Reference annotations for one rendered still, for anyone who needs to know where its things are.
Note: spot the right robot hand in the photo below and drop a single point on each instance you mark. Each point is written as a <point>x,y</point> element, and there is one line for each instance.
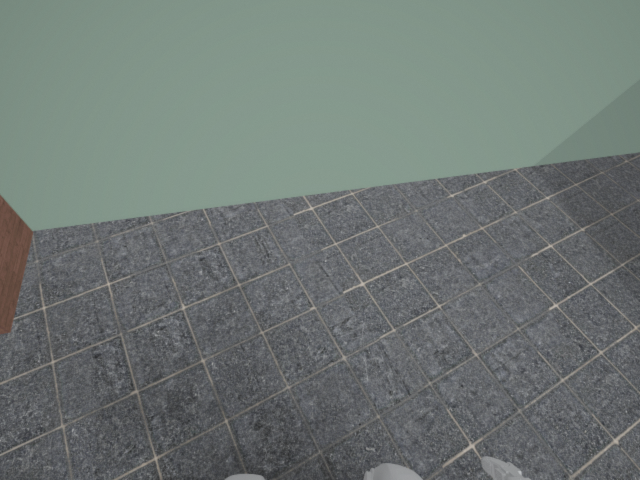
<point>500,470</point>

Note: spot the cupboard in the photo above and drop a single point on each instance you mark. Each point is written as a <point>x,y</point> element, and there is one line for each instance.
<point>15,241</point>

